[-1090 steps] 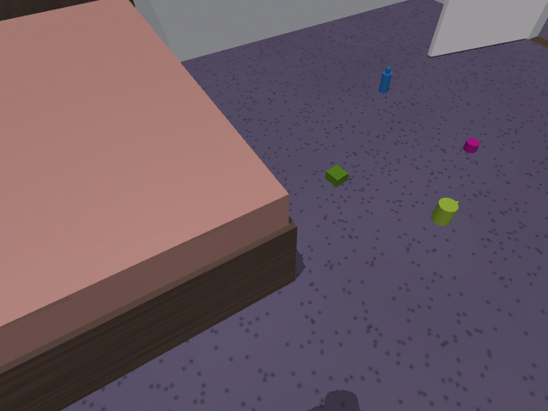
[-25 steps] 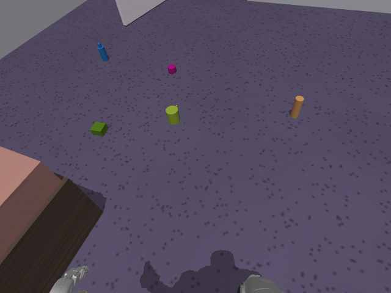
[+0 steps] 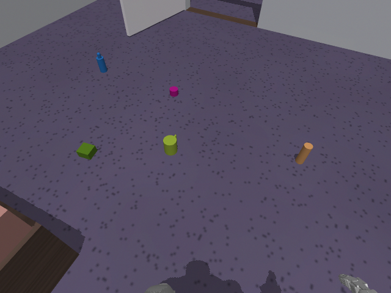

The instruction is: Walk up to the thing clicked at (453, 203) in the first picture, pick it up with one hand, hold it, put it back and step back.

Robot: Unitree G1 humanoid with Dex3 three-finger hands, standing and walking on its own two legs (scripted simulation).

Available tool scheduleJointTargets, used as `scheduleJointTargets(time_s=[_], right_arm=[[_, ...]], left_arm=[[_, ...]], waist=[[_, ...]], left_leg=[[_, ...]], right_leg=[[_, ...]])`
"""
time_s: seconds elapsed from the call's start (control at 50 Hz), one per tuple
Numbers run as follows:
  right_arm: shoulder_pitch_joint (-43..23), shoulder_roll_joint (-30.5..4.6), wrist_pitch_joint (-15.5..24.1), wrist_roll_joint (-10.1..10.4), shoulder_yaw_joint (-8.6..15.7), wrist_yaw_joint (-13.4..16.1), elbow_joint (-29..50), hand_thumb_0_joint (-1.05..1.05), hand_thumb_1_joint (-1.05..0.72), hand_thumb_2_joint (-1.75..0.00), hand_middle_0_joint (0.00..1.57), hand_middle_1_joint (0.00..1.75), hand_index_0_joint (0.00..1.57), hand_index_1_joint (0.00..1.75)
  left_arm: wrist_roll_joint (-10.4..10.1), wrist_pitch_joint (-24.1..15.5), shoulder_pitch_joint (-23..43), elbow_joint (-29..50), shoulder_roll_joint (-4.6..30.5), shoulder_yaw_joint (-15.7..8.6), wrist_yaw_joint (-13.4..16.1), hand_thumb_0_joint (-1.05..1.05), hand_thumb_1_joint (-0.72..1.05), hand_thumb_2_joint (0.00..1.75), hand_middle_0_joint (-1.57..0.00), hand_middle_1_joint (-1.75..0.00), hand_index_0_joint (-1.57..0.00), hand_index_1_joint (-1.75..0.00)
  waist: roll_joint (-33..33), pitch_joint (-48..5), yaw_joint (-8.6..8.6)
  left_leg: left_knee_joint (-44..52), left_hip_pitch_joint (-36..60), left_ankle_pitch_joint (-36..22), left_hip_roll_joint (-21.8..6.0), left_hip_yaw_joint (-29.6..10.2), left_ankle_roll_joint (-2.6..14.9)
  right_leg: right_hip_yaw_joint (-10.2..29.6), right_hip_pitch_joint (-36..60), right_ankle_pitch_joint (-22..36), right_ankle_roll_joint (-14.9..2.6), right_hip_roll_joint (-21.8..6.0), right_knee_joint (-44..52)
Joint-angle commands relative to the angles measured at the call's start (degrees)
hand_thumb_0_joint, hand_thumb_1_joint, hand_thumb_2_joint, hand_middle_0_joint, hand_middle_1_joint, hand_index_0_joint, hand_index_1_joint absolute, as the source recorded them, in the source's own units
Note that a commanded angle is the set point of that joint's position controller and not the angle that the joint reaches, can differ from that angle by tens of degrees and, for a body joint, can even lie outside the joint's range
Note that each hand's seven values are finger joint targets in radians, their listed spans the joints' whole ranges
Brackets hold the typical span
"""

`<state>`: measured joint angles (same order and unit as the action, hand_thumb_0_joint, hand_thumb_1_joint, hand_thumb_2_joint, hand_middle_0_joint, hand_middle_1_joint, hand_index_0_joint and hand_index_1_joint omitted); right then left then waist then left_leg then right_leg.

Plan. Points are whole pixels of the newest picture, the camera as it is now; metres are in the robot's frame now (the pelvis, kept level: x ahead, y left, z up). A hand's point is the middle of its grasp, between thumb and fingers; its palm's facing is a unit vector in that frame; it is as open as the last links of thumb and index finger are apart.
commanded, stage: walk up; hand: left
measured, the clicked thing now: (171, 143) +1.03 +0.20 -0.70
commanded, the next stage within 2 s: none
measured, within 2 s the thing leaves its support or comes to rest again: neither
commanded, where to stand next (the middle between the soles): +0.55 -0.03 m, yaw +1 degrees
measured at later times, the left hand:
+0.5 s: hand (123, 242) +0.24 +0.20 -0.09, palm faces +0.00 -0.90 -0.45, open 7.4 cm
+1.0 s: hand (124, 201) +0.36 +0.23 -0.14, palm faces +0.01 -0.94 -0.35, open 7.4 cm
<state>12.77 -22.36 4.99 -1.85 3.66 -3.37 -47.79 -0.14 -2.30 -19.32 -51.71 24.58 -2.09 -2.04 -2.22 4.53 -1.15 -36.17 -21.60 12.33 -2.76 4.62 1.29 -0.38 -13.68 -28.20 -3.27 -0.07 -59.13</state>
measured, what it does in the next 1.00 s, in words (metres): walks ahead: right foot, then left foot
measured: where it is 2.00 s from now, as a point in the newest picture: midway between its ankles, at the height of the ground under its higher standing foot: (208, 228)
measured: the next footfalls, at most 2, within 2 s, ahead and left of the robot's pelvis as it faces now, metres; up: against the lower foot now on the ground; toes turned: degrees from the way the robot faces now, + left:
right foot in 0.32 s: +0.27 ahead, -0.18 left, +0.00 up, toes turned -6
left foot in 0.86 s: +0.44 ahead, +0.07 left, +0.00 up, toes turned +6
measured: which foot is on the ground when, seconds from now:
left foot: down 0.00-0.34, up 0.36-0.84, down 0.86-1.00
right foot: up 0.00-0.30, down 0.32-0.90, up 0.92-1.00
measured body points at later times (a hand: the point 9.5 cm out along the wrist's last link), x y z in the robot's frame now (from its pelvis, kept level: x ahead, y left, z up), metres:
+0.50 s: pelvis +0.18 -0.08 +0.01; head +0.19 -0.13 +0.46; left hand +0.24 +0.24 -0.06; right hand +0.25 -0.40 -0.13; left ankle +0.17 +0.07 -0.65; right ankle +0.23 -0.18 -0.72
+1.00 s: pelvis +0.34 -0.04 +0.01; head +0.36 -0.02 +0.45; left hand +0.36 +0.28 -0.12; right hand +0.48 -0.34 -0.09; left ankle +0.40 +0.07 -0.72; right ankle +0.29 -0.18 -0.65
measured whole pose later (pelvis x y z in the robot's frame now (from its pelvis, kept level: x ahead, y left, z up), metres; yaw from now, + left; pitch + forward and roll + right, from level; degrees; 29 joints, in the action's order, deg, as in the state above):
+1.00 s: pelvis +0.34 -0.04 +0.01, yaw +3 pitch -3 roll -1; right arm 12.4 -22.1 3.4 -0.4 3.0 -3.1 -46.1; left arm -0.2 -3.0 -19.7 -50.4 23.7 -1.3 -1.1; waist -0.8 5.9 -0.6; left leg -34.5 -18.0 13.2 -1.2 2.6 2.1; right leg -0.5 -19.3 -26.6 -2.7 -1.6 -62.8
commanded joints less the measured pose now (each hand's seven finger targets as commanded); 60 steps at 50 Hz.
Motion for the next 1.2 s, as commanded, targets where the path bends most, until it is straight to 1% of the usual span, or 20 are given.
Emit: scheduleJointTargets(time_s=[0.0,0.08,0.22,0.28,0.3,0.32,0.34,0.36,0.44,0.5,0.7,0.76,0.82,0.84,0.88,0.9,0.96,1.0,1.1,1.18], right_arm=[[7.4,-15.6,1.0,2.2,4.1,2.3,2.9,0.00,-0.90,-0.90,0.20,0.30,0.20,0.30],[3.8,-15.4,1.3,1.9,3.8,1.9,4.6,0.00,-0.90,-0.90,0.20,0.30,0.20,0.30],[2.7,-17.0,0.9,1.5,4.2,0.9,5.2,0.00,-0.90,-0.90,0.20,0.30,0.20,0.30],[0.2,-14.8,0.0,1.6,3.2,0.8,6.1,0.00,-0.90,-0.90,0.20,0.30,0.20,0.30],[2.0,-12.0,-0.2,1.2,2.2,0.9,5.8,0.00,-0.90,-0.90,0.20,0.30,0.20,0.30],[4.6,-7.3,-0.3,1.4,0.7,0.8,6.2,0.00,-0.90,-0.90,0.20,0.30,0.20,0.30],[5.7,-10.1,-0.9,1.7,1.3,1.2,5.7,0.00,-0.90,-0.90,0.20,0.30,0.20,0.30],[5.0,-14.6,-1.3,1.1,2.4,1.8,4.7,0.00,-0.90,-0.90,0.20,0.30,0.20,0.30],[7.6,-12.7,-1.7,2.5,2.2,1.1,0.2,0.00,-0.90,-0.90,0.20,0.30,0.20,0.30],[8.2,-11.8,-2.6,2.0,2.5,0.5,-0.3,0.00,-0.90,-0.90,0.20,0.30,0.20,0.30],[-4.0,-10.1,-2.5,0.8,2.4,-1.0,4.7,0.00,-0.90,-0.90,0.20,0.30,0.20,0.30],[-4.2,-10.4,-2.2,0.9,2.5,-1.4,5.0,0.00,-0.90,-0.90,0.20,0.30,0.20,0.30],[3.3,-11.5,-1.6,0.6,3.6,-1.0,2.8,0.00,-0.90,-0.90,0.20,0.30,0.20,0.30],[9.7,-14.1,-1.1,0.0,4.6,-0.5,0.9,0.00,-0.90,-0.90,0.20,0.30,0.20,0.30],[12.6,-20.0,-0.6,0.0,6.0,1.2,2.8,0.00,-0.90,-0.90,0.20,0.30,0.20,0.30],[11.1,-21.0,-0.8,2.1,6.4,1.1,3.0,0.00,-0.90,-0.90,0.20,0.30,0.20,0.30],[5.5,-15.2,-0.6,2.4,3.8,1.8,4.3,0.00,-0.90,-0.90,0.20,0.30,0.20,0.30],[5.1,-14.4,0.1,2.5,3.4,1.8,4.3,0.00,-0.90,-0.90,0.20,0.30,0.20,0.30],[3.6,-15.3,-0.1,1.5,3.7,1.5,6.1,0.00,-0.90,-0.90,0.20,0.30,0.20,0.30],[2.4,-15.4,-1.4,0.7,3.7,0.8,6.9,0.00,-0.90,-0.90,0.20,0.30,0.20,0.30]], left_arm=[[-0.5,-2.1,-0.8,4.9,11.8,-3.6,0.5,0.00,0.90,0.90,-0.20,-0.30,-0.20,-0.30],[-0.2,-1.2,-3.2,4.3,10.3,-3.5,-1.1,0.00,0.90,0.90,-0.20,-0.30,-0.20,-0.30],[0.9,-1.9,2.9,4.7,10.3,-4.7,-2.5,0.00,0.90,0.90,-0.20,-0.30,-0.20,-0.30],[1.3,-2.7,-4.4,1.8,11.9,-5.8,-1.8,0.00,0.90,0.90,-0.20,-0.30,-0.20,-0.30],[1.4,-3.2,-9.2,0.4,14.0,-6.9,-1.1,0.00,0.90,0.90,-0.20,-0.30,-0.20,-0.30],[1.7,-3.9,-13.7,0.2,18.4,-8.2,0.0,0.00,0.90,0.90,-0.20,-0.30,-0.20,-0.30],[1.3,-4.2,-10.5,2.3,21.1,-7.8,0.2,0.00,0.90,0.90,-0.20,-0.30,-0.20,-0.30],[0.7,-3.9,-5.8,3.8,21.4,-7.6,0.1,0.00,0.90,0.90,-0.20,-0.30,-0.20,-0.30],[-0.2,-4.4,-0.4,4.8,14.7,-5.6,0.9,0.00,0.90,0.90,-0.20,-0.30,-0.20,-0.30],[-0.1,-4.9,-1.2,5.4,13.4,-4.9,1.1,0.00,0.90,0.90,-0.20,-0.30,-0.20,-0.30],[0.8,-4.6,-5.1,6.5,14.3,-5.9,1.5,0.00,0.90,0.90,-0.20,-0.30,-0.20,-0.30],[0.9,-4.3,-2.4,7.6,14.9,-5.8,1.6,0.00,0.90,0.90,-0.20,-0.30,-0.20,-0.30],[0.6,-3.9,-0.4,7.8,14.9,-5.0,1.7,0.00,0.90,0.90,-0.20,-0.30,-0.20,-0.30],[0.4,-3.6,-2.0,8.0,12.4,-4.1,1.7,0.00,0.90,0.90,-0.20,-0.30,-0.20,-0.30],[-0.4,-2.9,-7.8,7.8,6.8,-2.4,1.5,0.00,0.90,0.90,-0.20,-0.30,-0.20,-0.30],[-0.1,-2.2,-6.7,6.6,12.4,-3.5,2.3,0.00,0.90,0.90,-0.20,-0.30,-0.20,-0.30],[-0.4,-2.2,-4.2,5.3,11.5,-3.3,1.5,0.00,0.90,0.90,-0.20,-0.30,-0.20,-0.30],[-0.5,-1.8,-6.3,4.5,10.4,-3.3,0.9,0.00,0.90,0.90,-0.20,-0.30,-0.20,-0.30],[0.2,-2.0,-2.2,5.6,9.5,-3.4,0.0,0.00,0.90,0.90,-0.20,-0.30,-0.20,-0.30],[0.3,-2.9,-1.4,4.5,9.5,-3.8,0.6,0.00,0.90,0.90,-0.20,-0.30,-0.20,-0.30]], waist=[[7.4,-3.0,3.05],[10.9,-1.9,0.79],[11.7,-0.5,1.60],[5.0,-3.5,-3.30],[-3.1,-6.1,-5.64],[-18.6,-6.2,-7.25],[-14.7,-4.4,-5.38],[-10.7,-1.4,-3.92],[-6.7,-0.1,0.14],[-6.6,-1.2,0.28],[-3.7,0.0,-3.25],[-4.0,-0.4,-1.87],[0.3,-3.0,3.04],[6.7,-7.5,5.79],[18.5,-10.3,4.76],[13.8,-10.1,5.12],[6.8,-1.0,2.57],[9.2,-0.8,0.99],[12.5,0.9,2.14],[12.8,0.8,1.90]], left_leg=[[19.0,17.6,-13.1,-15.9,-19.8,10.71],[20.3,10.9,-6.4,-12.8,-9.6,11.01],[20.3,4.5,11.9,-11.2,-7.2,10.29],[8.2,-2.1,13.9,-9.2,-5.0,7.28],[-4.1,-6.5,13.4,-5.7,-1.7,5.85],[-23.0,-13.6,16.6,1.5,1.9,2.85],[-29.8,-19.0,18.2,4.8,-3.5,0.69],[-31.7,-17.7,18.1,0.6,-6.8,0.60],[-26.1,-12.0,6.6,-1.6,-10.5,0.98],[-22.9,-9.1,1.9,0.3,-9.9,-0.31],[-2.8,-10.3,-2.6,-0.8,-6.5,-0.70],[0.5,-3.8,-1.4,-1.8,-3.6,0.68],[5.7,11.2,-3.5,0.6,-2.2,2.47],[8.1,21.2,0.0,1.2,-4.5,4.25],[17.1,31.9,8.7,-18.9,-39.9,11.53],[19.4,28.8,9.9,-22.5,-43.0,16.98],[19.1,14.2,-8.8,-14.3,-22.1,11.17],[18.5,11.2,-14.7,-11.3,-15.0,9.40],[21.3,9.7,-2.1,-11.1,-11.6,13.09],[18.5,4.4,1.5,-10.2,-10.5,12.13]], right_leg=[[7.1,-19.0,5.9,0.09,-3.1,-7.5],[2.2,-13.8,9.1,2.68,-5.5,5.1],[-2.3,-6.1,17.7,2.73,-4.8,22.0],[-3.7,8.9,18.3,1.97,-2.8,25.7],[-1.3,16.5,12.8,1.31,-3.1,27.9],[17.2,18.6,-3.6,-0.77,-13.7,39.2],[38.2,15.3,-10.2,-6.16,-23.9,49.0],[41.2,9.8,-12.0,-10.82,-26.3,48.9],[15.4,4.9,14.5,-4.49,-15.8,44.7],[8.2,3.8,22.8,-4.69,-13.6,44.8],[2.9,11.5,29.3,-6.32,-16.7,42.3],[1.9,8.4,30.7,-7.32,-17.5,39.7],[-0.6,1.4,29.9,-5.44,-15.2,29.3],[-3.6,-2.1,31.7,-3.71,-10.9,15.9],[-2.8,-23.2,-2.4,0.85,2.0,-5.6],[0.6,-23.2,-3.9,0.09,-1.9,-10.0],[5.9,-17.9,4.7,0.42,-4.1,-6.4],[4.3,-14.6,8.2,1.13,-4.8,-2.2],[0.0,-15.6,11.5,3.64,-6.1,11.6],[-2.3,-7.4,16.0,3.58,-4.0,20.3]])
